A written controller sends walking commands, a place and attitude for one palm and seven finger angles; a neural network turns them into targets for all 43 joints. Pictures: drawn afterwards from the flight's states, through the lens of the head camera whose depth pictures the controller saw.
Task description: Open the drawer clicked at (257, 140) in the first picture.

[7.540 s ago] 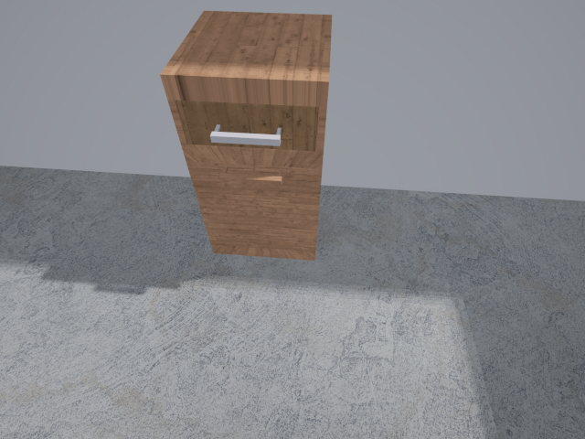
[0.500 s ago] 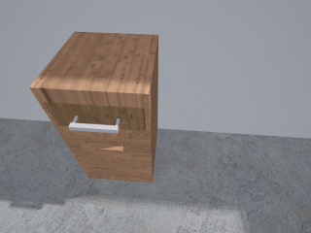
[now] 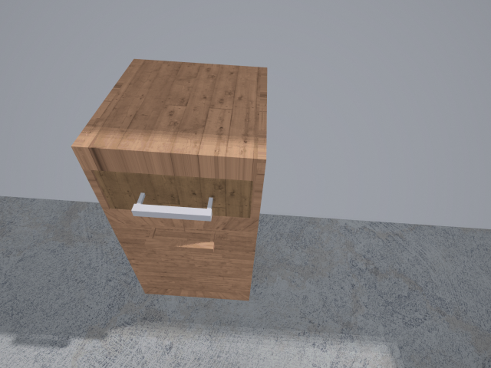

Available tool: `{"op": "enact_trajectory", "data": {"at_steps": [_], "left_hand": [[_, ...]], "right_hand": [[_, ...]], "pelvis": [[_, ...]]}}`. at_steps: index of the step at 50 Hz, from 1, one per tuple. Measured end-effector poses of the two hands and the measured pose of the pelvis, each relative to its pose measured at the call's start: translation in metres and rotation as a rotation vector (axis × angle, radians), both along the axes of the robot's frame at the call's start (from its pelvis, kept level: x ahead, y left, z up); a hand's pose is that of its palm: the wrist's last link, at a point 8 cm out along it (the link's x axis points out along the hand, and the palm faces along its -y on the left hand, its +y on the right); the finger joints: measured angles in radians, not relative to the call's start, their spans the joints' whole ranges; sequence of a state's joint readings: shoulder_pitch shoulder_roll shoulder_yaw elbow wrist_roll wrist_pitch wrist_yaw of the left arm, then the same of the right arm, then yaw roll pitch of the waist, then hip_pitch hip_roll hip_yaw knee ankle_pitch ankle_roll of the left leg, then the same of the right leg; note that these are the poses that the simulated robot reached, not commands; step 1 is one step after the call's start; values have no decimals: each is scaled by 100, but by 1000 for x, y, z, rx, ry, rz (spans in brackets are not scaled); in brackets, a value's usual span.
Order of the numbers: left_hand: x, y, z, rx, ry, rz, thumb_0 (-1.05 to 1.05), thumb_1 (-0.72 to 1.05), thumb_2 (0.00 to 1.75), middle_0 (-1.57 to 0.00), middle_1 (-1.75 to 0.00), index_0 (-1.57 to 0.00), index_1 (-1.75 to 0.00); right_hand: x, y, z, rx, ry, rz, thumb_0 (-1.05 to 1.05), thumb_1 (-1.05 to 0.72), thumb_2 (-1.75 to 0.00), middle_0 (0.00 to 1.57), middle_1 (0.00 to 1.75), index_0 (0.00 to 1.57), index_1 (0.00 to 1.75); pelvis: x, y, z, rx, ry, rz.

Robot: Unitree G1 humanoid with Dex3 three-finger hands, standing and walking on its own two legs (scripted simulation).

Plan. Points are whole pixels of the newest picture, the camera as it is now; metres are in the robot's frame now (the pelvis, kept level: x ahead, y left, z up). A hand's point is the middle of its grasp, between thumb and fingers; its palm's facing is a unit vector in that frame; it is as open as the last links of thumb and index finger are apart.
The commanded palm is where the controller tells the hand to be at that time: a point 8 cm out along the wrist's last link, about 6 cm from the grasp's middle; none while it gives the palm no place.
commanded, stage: raise the hand with hooked fingers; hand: left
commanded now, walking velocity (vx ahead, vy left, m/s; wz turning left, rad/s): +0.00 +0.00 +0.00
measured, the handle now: (174, 205) +0.51 +0.21 -0.12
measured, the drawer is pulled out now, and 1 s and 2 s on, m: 0.00 0.00 0.00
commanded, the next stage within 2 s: move the hooked fingers above the handle in 2.00 s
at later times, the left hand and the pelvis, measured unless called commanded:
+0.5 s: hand (128, 355) +0.16 +0.20 -0.07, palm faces -0.05 -0.35 -0.93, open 8.5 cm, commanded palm +0.14 +0.24 -0.02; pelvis -0.04 +0.05 -0.04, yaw -2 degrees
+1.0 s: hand (101, 299) +0.23 +0.26 -0.02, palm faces -0.04 -0.13 -0.99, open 11.4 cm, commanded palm +0.21 +0.26 +0.05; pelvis +0.01 +0.04 -0.03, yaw +3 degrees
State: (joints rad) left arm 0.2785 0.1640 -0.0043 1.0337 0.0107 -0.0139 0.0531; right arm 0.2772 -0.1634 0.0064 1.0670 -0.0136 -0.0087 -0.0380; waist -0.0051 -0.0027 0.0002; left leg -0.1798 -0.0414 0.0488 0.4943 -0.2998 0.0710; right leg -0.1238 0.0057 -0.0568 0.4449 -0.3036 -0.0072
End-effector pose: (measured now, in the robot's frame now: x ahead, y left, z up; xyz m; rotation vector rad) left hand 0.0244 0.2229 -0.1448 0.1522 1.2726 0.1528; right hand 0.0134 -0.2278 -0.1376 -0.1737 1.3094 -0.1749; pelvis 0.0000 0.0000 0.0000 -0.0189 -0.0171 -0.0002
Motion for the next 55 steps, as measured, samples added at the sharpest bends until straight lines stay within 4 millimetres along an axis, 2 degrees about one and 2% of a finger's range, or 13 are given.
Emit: {"op": "enact_trajectory", "data": {"at_steps": [6,7,11,14,18,23,28,31,35,39,44,49,55], "left_hand": [[-17,17,-4,-8,54,-4,0,91,89,-20,-30,-20,-30],[-11,21,2,14,34,-59,0,91,89,-20,-30,-20,-30],[59,42,75,239,-362,-238,2,89,88,-20,-32,-20,-31],[113,37,131,431,-652,-416,2,85,87,-20,-34,-20,-34],[153,15,165,692,-924,-641,1,78,84,-20,-38,-20,-38],[133,-7,145,832,-939,-820,0,68,80,-21,-45,-21,-45],[101,10,113,959,-847,-882,0,55,75,-23,-52,-23,-52],[101,33,118,1099,-846,-868,0,47,72,-25,-57,-25,-57],[123,58,150,1243,-883,-797,0,37,68,-26,-63,-26,-63],[151,58,177,1201,-883,-740,0,29,64,-26,-69,-26,-69],[176,41,174,1055,-842,-818,0,18,59,-26,-76,-26,-76],[184,37,173,1059,-817,-966,0,6,54,-28,-84,-28,-84],[197,46,206,1155,-865,-940,0,-8,48,-29,-93,-29,-93]], "right_hand": [[-13,22,0,3,36,-4,0,-92,-90,20,30,20,30],[-13,24,2,0,13,-6,1,-93,-90,20,30,20,30],[8,29,17,-25,-236,24,1,-93,-90,20,30,20,30],[36,32,21,-19,-392,66,1,-92,-90,20,30,20,30],[80,31,25,-20,-551,132,1,-91,-90,20,30,20,30],[128,34,39,-10,-644,150,1,-91,-90,20,30,20,30],[169,48,48,-26,-624,256,1,-91,-90,20,30,20,30],[190,61,42,-25,-599,332,1,-91,-90,20,30,20,30],[211,83,29,25,-579,384,1,-91,-90,20,30,20,30],[212,106,22,122,-540,346,1,-91,-90,20,30,20,30],[195,117,21,181,-462,319,1,-91,-90,20,30,20,30],[183,98,14,157,-394,302,1,-90,-90,20,30,20,30],[186,60,5,92,-335,269,1,-90,-90,20,30,20,30]], "pelvis": [[-4,21,0,-5,4,-2],[-6,24,0,-7,10,-4],[-16,36,2,4,39,2],[-27,43,-3,4,64,30],[-41,47,-24,31,80,0],[-41,54,-38,31,100,-42],[-40,51,-49,18,122,-10],[-38,48,-56,1,141,39],[-32,49,-61,-26,136,83],[-23,51,-51,-28,120,89],[-8,45,-34,-8,131,63],[5,39,-27,-7,144,46],[17,33,-24,-4,155,56]]}}
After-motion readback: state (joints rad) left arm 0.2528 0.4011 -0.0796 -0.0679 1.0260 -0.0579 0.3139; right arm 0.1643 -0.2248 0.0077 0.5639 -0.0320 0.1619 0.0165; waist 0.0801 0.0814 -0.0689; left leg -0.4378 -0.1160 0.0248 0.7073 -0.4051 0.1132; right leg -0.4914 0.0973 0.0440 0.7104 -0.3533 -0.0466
